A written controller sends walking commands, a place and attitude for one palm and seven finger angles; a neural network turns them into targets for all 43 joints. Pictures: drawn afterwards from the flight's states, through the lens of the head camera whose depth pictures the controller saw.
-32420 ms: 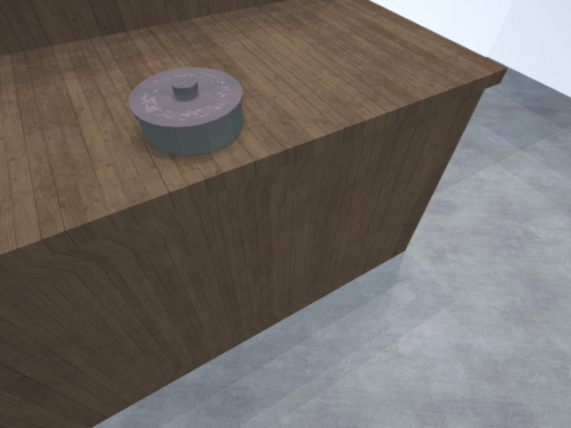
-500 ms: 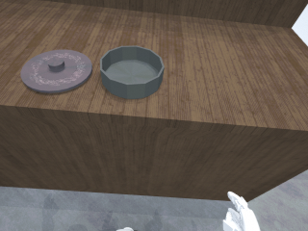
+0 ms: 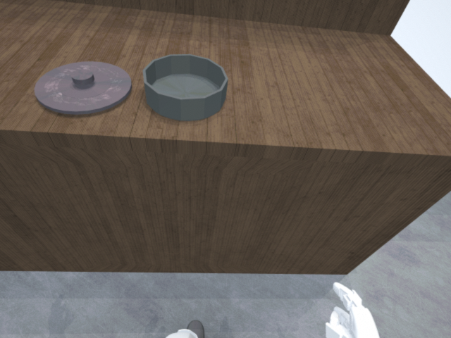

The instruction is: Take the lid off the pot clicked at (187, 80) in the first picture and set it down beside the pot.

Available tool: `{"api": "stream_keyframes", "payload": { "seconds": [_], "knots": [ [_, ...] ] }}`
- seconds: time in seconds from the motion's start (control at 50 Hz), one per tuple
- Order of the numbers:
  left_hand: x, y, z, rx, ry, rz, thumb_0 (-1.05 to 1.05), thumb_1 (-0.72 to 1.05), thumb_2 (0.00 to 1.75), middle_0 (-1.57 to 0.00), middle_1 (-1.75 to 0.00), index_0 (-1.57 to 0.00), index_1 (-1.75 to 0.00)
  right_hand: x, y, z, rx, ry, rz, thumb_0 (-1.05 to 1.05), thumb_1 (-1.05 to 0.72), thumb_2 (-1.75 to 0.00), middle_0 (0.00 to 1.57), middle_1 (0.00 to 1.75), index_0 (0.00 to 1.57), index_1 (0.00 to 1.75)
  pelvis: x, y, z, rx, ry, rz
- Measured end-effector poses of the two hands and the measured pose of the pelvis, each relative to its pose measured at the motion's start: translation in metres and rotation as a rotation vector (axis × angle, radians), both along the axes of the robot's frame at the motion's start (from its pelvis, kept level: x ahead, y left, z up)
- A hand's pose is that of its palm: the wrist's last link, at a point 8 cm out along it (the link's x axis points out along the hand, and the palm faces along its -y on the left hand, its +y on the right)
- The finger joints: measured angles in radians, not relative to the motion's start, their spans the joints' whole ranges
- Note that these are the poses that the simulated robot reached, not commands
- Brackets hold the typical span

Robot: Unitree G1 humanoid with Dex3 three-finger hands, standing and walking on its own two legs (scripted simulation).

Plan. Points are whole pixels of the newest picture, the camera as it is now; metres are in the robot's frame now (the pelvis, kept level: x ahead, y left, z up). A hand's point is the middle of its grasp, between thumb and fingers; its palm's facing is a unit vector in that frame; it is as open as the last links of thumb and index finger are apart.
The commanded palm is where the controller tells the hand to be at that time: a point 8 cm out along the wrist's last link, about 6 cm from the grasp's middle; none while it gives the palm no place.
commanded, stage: step back with the hand held close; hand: left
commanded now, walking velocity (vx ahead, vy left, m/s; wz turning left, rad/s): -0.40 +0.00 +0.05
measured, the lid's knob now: (82, 77) +0.62 +0.34 +0.11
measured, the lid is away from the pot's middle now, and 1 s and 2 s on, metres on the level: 0.23 0.23 0.23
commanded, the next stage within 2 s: stop stepping back and stand still in 0.04 s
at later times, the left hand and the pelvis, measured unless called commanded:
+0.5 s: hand out of the picture +0.10 +0.27 +0.31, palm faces +0.51 -0.77 -0.37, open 7.4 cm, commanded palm +0.04 +0.32 +0.29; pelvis -0.09 +0.04 +0.01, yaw +1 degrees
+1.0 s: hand out of the picture +0.18 +0.29 +0.22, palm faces +0.37 -0.81 -0.45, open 7.4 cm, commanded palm none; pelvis -0.05 +0.05 +0.01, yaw +2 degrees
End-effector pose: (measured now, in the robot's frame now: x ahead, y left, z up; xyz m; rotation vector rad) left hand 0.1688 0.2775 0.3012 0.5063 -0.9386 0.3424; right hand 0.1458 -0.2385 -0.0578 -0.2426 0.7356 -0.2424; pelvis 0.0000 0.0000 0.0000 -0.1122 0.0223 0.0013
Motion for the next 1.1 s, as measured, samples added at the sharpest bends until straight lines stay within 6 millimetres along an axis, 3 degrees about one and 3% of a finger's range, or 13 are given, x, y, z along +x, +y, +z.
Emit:
{"api": "stream_keyframes", "payload": {
  "seconds": [0.16,0.34,0.46,0.58,0.68,0.82,0.94,0.96,1.0,1.06,1.1],
  "knots": [
    [-0.060,-0.015,-0.015,0.092,0.117,-0.044,0.01,0.88,0.90,-0.21,-0.30,-0.21,-0.30,-0.047,0.003,-0.009,0.026,0.020,0.032,0.01,-0.91,-0.90,0.20,0.30,0.20,0.30,-0.035,0.007,-0.002,0.035,-0.014,-0.016],
    [-0.089,0.033,-0.013,0.015,-0.007,0.006,0.00,0.88,0.90,-0.21,-0.31,-0.21,-0.30,-0.080,0.030,-0.002,-0.007,-0.020,0.009,0.01,-0.91,-0.90,0.20,0.30,0.20,0.30,-0.076,0.035,-0.010,0.065,-0.016,0.003],
    [-0.104,0.034,0.008,0.050,0.033,0.036,0.01,0.88,0.90,-0.20,-0.30,-0.21,-0.30,-0.097,0.066,0.005,0.099,-0.016,0.062,0.01,-0.91,-0.90,0.20,0.30,0.20,0.30,-0.088,0.038,0.010,0.058,-0.005,0.016],
    [-0.113,0.028,0.005,0.115,0.121,0.071,0.00,0.88,0.90,-0.21,-0.30,-0.21,-0.30,-0.092,0.069,-0.012,0.117,0.018,0.097,0.01,-0.90,-0.90,0.20,0.30,0.20,0.30,-0.088,0.038,0.005,0.067,-0.006,0.021],
    [-0.113,0.042,-0.003,0.036,0.103,0.094,0.00,0.88,0.90,-0.21,-0.31,-0.21,-0.30,-0.085,0.059,-0.015,0.074,0.062,0.078,0.01,-0.91,-0.90,0.20,0.30,0.20,0.30,-0.077,0.046,0.003,0.074,-0.020,0.024],
    [-0.086,0.059,-0.012,-0.037,0.099,0.111,0.00,0.88,0.90,-0.21,-0.30,-0.21,-0.30,-0.061,0.061,-0.004,0.040,0.009,0.065,0.01,-0.91,-0.90,0.20,0.30,0.20,0.30,-0.063,0.055,0.004,0.094,-0.022,0.028],
    [-0.065,0.044,-0.013,0.060,0.195,0.081,0.01,0.88,0.90,-0.20,-0.30,-0.21,-0.30,-0.036,0.071,0.002,0.082,-0.009,0.102,0.01,-0.91,-0.90,0.20,0.30,0.20,0.30,-0.052,0.050,0.009,0.088,0.006,0.021],
    [-0.058,0.042,-0.021,0.063,0.231,0.056,0.01,0.89,0.90,-0.20,-0.30,-0.20,-0.30,-0.032,0.071,0.000,0.097,-0.016,0.110,0.01,-0.91,-0.90,0.20,0.30,0.20,0.30,-0.052,0.050,0.009,0.089,0.015,0.026],
    [-0.029,0.050,-0.067,-0.008,0.456,0.051,0.00,0.89,0.90,-0.20,-0.30,-0.20,-0.30,-0.026,0.067,-0.010,0.106,-0.003,0.143,0.01,-0.91,-0.90,0.20,0.30,0.20,0.30,-0.052,0.054,0.008,0.089,0.030,0.040],
    [-0.002,0.065,-0.187,-0.202,0.947,0.127,-0.01,0.90,0.90,-0.19,-0.30,-0.20,-0.30,-0.025,0.055,-0.033,0.104,0.059,0.142,0.01,-0.91,-0.90,0.20,0.30,0.20,0.30,-0.050,0.056,0.001,0.098,0.044,0.056],
    [-0.014,0.064,-0.275,-0.332,1.276,0.184,-0.01,0.90,0.90,-0.19,-0.30,-0.19,-0.30,-0.032,0.046,-0.044,0.101,0.109,0.121,0.01,-0.91,-0.90,0.20,0.30,0.20,0.30,-0.048,0.053,-0.004,0.118,0.042,0.054]
  ]
}}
